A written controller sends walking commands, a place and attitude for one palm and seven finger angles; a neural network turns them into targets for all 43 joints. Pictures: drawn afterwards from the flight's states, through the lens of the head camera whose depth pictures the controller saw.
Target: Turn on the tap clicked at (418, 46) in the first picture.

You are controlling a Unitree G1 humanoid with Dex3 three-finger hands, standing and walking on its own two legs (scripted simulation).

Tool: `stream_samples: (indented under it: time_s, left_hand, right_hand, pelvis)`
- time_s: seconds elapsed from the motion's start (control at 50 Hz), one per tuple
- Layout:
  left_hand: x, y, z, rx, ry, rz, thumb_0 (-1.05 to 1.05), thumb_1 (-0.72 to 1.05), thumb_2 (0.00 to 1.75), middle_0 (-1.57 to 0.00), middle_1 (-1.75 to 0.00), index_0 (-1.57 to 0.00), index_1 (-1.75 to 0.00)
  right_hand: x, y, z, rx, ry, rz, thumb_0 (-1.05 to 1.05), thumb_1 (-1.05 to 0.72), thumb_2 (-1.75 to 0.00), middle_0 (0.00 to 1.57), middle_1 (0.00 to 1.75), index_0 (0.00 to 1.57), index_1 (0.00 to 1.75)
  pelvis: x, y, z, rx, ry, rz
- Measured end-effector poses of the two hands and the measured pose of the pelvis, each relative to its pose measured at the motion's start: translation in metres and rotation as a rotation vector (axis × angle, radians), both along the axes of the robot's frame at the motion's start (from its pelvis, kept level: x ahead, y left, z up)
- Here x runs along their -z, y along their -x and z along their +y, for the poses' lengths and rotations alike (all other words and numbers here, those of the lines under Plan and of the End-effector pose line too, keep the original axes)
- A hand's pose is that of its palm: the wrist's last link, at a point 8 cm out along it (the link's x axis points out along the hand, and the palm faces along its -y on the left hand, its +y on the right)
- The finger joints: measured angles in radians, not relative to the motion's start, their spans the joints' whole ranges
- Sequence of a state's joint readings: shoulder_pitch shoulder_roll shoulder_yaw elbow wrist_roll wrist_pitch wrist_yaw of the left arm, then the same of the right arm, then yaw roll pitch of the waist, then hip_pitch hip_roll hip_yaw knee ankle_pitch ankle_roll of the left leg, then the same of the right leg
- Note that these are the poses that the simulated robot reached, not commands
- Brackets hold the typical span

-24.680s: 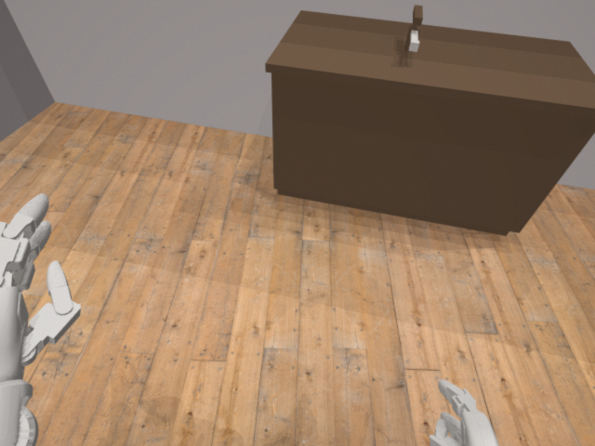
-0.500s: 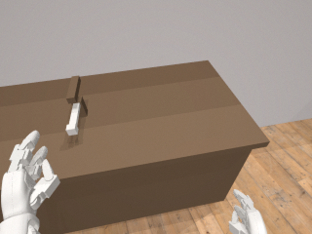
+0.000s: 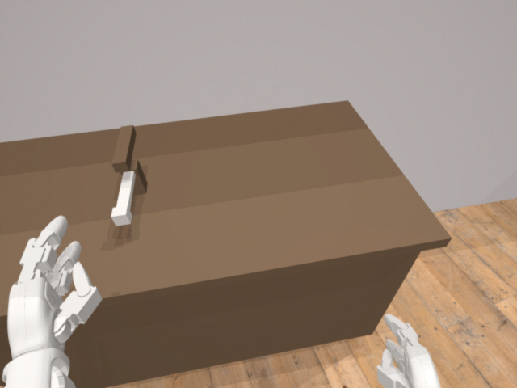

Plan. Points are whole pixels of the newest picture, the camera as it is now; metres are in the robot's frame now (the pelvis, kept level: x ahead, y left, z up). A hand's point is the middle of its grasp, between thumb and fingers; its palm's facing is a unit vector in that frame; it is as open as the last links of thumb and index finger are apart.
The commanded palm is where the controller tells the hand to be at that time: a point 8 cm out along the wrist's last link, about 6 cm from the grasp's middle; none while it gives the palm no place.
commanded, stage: reach beside the lever's end, fingers flat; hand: left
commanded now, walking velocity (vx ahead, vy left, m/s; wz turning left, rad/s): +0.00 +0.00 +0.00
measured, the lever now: (121, 215) +0.40 +0.33 +0.02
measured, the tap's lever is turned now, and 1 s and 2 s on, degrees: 0 0 0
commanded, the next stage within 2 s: none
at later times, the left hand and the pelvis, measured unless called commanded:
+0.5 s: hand (96, 267) +0.24 +0.27 +0.10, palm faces +0.52 -0.85 -0.11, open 7.5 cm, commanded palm +0.20 +0.31 +0.10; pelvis -0.01 +0.01 +0.00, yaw -1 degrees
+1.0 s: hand (99, 247) +0.29 +0.31 +0.06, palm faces +0.55 -0.83 -0.10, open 7.6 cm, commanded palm +0.26 +0.34 +0.06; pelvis -0.01 +0.01 -0.01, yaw -1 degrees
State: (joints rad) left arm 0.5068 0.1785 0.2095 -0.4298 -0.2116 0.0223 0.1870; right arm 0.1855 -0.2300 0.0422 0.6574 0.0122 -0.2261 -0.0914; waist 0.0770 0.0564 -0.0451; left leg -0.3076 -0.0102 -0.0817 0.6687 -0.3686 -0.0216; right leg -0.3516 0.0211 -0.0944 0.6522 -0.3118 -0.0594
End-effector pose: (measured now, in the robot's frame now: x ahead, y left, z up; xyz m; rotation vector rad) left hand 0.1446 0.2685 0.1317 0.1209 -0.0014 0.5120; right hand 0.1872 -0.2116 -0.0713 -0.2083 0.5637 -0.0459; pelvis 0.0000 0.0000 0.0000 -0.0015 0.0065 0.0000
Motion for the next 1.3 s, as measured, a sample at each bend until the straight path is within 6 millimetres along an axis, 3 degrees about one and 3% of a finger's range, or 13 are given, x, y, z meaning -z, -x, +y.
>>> stream_samples:
  time_s: [0.96, 1.3]
  left_hand:
    - [0.059, -0.095, 0.067, -0.067, 0.023, 0.013, 0.02, 0.90, 0.90, -0.18, -0.23, -0.18, -0.23]
    - [0.081, -0.130, 0.095, -0.072, 0.032, 0.022, 0.02, 0.90, 0.90, -0.17, -0.19, -0.16, -0.19]
  right_hand:
    - [0.031, 0.046, -0.016, 0.105, 0.062, 0.209, 0.01, -0.90, -0.90, 0.21, 0.30, 0.20, 0.30]
    - [0.049, 0.079, -0.029, 0.158, 0.098, 0.344, 0.01, -0.90, -0.90, 0.21, 0.30, 0.20, 0.30]
  pelvis:
    - [0.009, 0.007, 0.013, 0.019, 0.004, 0.104]
    - [0.019, 0.006, 0.016, 0.028, 0.011, 0.175]
